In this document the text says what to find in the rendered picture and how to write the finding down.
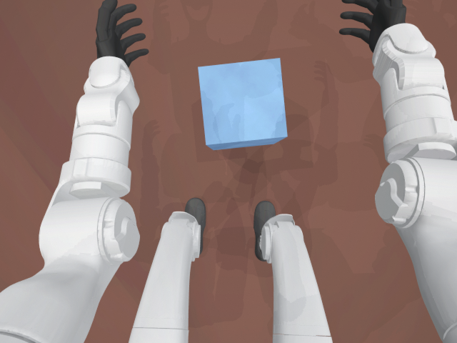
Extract carton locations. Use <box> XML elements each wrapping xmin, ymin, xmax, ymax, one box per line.
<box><xmin>198</xmin><ymin>58</ymin><xmax>288</xmax><ymax>150</ymax></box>

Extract robot left forearm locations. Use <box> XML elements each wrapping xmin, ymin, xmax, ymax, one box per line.
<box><xmin>39</xmin><ymin>56</ymin><xmax>140</xmax><ymax>256</ymax></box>

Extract left robot foot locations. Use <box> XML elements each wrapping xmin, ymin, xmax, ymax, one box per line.
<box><xmin>185</xmin><ymin>198</ymin><xmax>206</xmax><ymax>255</ymax></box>

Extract robot left upper arm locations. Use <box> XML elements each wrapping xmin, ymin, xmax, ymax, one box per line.
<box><xmin>0</xmin><ymin>197</ymin><xmax>140</xmax><ymax>343</ymax></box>

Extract robot right upper arm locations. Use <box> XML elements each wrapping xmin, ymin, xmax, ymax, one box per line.
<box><xmin>375</xmin><ymin>157</ymin><xmax>457</xmax><ymax>343</ymax></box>

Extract left robot thigh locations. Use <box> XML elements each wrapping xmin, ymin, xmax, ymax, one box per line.
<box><xmin>129</xmin><ymin>219</ymin><xmax>201</xmax><ymax>343</ymax></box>

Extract right robot hand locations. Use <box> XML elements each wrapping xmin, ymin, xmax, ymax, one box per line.
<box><xmin>339</xmin><ymin>0</ymin><xmax>406</xmax><ymax>52</ymax></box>

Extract left robot hand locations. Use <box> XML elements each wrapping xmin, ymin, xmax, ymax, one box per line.
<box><xmin>96</xmin><ymin>0</ymin><xmax>149</xmax><ymax>68</ymax></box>

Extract robot right forearm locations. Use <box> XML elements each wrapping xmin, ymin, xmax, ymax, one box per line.
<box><xmin>372</xmin><ymin>23</ymin><xmax>457</xmax><ymax>164</ymax></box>

